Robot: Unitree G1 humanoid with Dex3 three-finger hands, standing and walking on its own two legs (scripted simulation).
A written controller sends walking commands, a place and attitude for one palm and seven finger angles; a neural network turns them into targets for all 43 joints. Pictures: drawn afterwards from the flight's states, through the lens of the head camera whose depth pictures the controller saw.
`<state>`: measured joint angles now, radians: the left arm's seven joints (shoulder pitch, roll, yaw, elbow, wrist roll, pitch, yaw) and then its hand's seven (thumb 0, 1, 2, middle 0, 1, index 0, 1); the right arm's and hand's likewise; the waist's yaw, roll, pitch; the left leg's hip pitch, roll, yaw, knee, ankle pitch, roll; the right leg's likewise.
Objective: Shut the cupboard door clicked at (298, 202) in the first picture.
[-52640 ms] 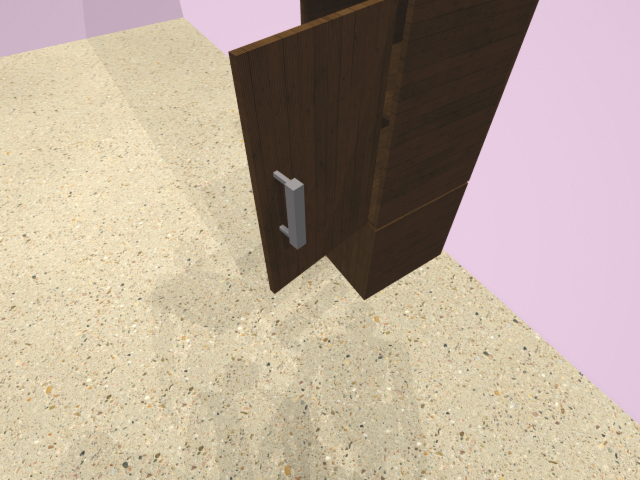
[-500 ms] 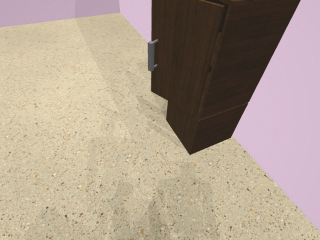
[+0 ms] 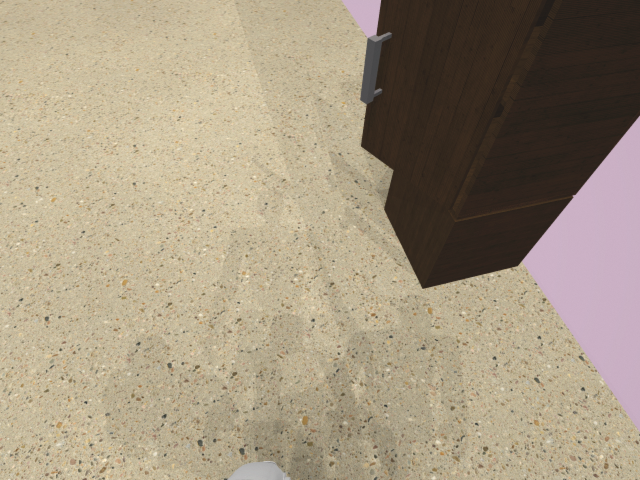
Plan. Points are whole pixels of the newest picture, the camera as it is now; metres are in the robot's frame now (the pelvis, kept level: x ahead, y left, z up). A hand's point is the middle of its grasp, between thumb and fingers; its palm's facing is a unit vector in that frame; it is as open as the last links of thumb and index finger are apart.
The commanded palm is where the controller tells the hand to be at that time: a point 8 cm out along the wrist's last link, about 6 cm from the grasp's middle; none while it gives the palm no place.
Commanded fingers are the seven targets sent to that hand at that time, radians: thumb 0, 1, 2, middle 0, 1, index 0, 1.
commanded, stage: walk to a spot facing it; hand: left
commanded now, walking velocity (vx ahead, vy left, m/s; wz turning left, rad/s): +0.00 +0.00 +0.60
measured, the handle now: (376, 68) +1.02 -0.10 -0.05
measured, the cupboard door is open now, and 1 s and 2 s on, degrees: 26 26 26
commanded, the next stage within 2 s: turn to face it in 1.74 s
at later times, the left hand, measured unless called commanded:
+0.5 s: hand out of the picture +0.03 +0.21 -0.14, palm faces +0.31 -0.89 -0.33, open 7.4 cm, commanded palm none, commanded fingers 0.00 0.90 0.90 -0.20 -0.30 -0.20 -0.30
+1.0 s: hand out of the picture -0.07 +0.23 -0.18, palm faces +0.64 -0.73 -0.21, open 7.4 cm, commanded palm none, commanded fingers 0.00 0.90 0.90 -0.20 -0.30 -0.20 -0.30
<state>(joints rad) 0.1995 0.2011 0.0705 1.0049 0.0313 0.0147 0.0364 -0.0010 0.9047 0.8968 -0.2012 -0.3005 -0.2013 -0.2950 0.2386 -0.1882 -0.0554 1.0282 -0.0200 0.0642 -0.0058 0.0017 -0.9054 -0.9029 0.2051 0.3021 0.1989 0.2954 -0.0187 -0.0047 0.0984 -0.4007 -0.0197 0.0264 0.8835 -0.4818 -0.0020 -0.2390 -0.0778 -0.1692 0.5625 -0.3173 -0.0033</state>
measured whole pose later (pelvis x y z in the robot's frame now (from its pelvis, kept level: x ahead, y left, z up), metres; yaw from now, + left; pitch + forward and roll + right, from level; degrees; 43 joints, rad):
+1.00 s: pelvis +0.08 +0.08 +0.00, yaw +38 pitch -1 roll +0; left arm 0.34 0.25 0.08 1.02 0.03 0.02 -0.02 0.01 0.91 0.90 -0.20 -0.30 -0.20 -0.29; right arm 0.12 -0.22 -0.03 0.88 -0.03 -0.03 0.01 0.00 -0.91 -0.90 0.20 0.30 0.20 0.30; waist 0.03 -0.06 0.11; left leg -0.29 -0.01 0.10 0.59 -0.29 0.06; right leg -0.43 -0.16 -0.07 1.16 -0.40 0.05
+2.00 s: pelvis +0.36 +0.32 -0.01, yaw +58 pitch -1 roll -1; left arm 0.28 0.21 0.05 1.00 0.02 0.01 0.03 0.00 0.91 0.90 -0.20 -0.30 -0.20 -0.29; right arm 0.04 -0.21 -0.01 0.90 -0.03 -0.01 -0.01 0.00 -0.91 -0.90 0.20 0.30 0.20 0.30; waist 0.05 -0.05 0.13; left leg -0.39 0.00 0.12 0.63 -0.23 0.08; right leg -0.38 -0.11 -0.06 1.10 -0.52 0.04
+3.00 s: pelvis +0.38 +0.41 +0.01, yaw +22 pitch +0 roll -2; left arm 0.12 0.28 0.09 0.88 0.02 0.09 -0.05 0.00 0.91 0.90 -0.20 -0.30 -0.20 -0.29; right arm 0.23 -0.20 -0.02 0.90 -0.03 0.02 -0.02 0.00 -0.90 -0.90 0.21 0.30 0.20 0.30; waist -0.01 0.00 0.09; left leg -0.23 0.14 0.21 0.49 -0.26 0.00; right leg -0.40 -0.03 -0.04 0.89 -0.44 0.06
